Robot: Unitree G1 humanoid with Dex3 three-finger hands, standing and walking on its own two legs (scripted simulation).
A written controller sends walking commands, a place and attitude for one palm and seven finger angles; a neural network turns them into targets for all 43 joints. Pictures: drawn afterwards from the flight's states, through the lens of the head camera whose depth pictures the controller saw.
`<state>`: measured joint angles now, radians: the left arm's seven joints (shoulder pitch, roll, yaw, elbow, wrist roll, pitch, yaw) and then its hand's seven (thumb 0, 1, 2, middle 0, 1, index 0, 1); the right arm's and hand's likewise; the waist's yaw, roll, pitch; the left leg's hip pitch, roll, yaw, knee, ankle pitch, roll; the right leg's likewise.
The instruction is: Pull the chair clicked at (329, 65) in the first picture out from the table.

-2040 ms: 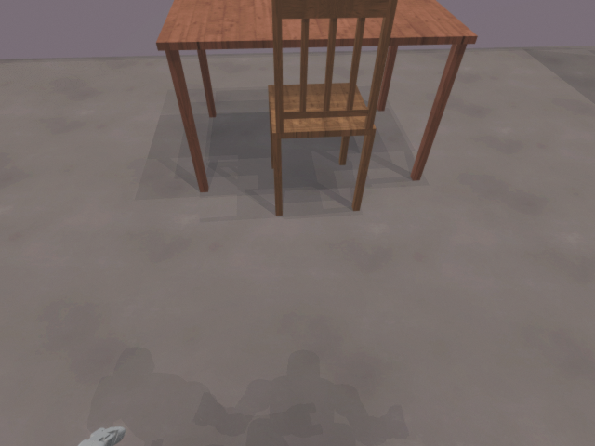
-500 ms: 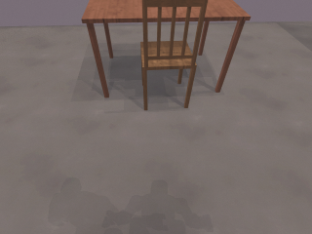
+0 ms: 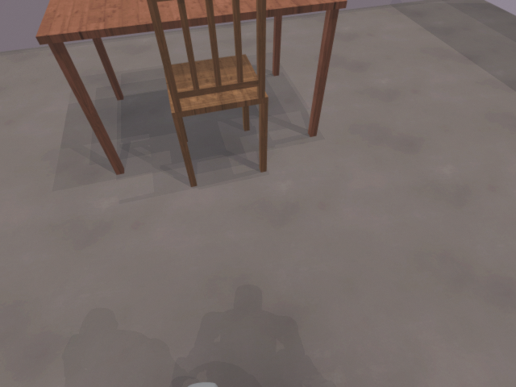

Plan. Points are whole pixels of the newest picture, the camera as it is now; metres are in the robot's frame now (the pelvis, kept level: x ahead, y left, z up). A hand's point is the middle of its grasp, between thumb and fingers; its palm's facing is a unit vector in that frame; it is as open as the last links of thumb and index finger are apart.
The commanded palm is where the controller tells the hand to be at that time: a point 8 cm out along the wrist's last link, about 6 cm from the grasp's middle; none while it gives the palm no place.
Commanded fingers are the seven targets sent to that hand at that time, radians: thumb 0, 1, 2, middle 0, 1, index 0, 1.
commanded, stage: walk to a spot facing it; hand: left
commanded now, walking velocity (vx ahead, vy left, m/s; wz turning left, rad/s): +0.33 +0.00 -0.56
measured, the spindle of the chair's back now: (213, 44) +1.17 +0.27 -0.05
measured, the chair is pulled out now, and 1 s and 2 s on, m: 0.00 0.00 0.00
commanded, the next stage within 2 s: turn to face it in 1.76 s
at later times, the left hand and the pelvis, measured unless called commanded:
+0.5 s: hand (139, 321) +0.25 +0.27 -0.17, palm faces -0.19 -0.97 -0.17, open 7.3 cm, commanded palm none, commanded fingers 0.00 0.90 0.90 -0.20 -0.30 -0.20 -0.30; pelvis +0.20 +0.07 +0.01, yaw -17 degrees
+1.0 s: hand (259, 190) +0.60 +0.06 -0.16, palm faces -0.61 -0.79 -0.11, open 7.3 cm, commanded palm none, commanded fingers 0.00 0.90 0.90 -0.20 -0.30 -0.20 -0.30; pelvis +0.39 +0.00 +0.00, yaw -33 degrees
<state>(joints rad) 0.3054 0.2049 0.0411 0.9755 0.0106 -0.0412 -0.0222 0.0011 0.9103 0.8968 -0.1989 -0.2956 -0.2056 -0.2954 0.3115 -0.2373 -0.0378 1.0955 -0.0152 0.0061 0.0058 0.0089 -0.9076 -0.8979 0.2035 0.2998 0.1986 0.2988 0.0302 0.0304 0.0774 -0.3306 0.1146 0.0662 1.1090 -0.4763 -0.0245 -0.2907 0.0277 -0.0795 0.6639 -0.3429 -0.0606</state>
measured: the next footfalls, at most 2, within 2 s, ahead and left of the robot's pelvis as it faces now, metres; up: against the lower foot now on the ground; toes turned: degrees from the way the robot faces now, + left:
left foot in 0.38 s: +0.30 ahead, +0.15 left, +0.00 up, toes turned -5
right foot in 1.02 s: +0.46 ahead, -0.14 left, +0.00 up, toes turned -42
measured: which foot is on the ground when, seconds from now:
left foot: up 0.00-0.36, down 0.38-1.00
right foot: down 0.00-0.38, up 0.40-1.00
